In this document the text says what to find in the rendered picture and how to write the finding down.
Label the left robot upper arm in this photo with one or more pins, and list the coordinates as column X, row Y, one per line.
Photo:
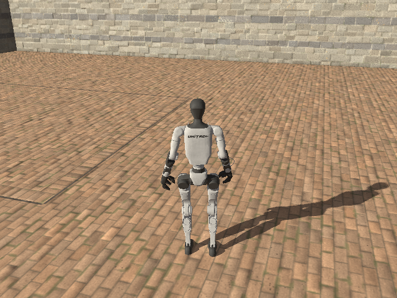
column 175, row 141

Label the robot right forearm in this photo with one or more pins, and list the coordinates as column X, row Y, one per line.
column 226, row 163

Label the right robot hand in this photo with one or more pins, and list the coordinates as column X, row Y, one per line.
column 224, row 174

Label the robot left shin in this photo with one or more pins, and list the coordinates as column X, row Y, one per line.
column 187, row 226

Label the robot left forearm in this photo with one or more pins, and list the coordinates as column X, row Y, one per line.
column 168, row 166

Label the left robot hand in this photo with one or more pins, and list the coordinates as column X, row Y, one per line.
column 164, row 181

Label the left robot foot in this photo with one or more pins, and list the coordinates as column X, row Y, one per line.
column 188, row 249

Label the right robot upper arm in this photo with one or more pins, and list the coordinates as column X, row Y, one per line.
column 220, row 141

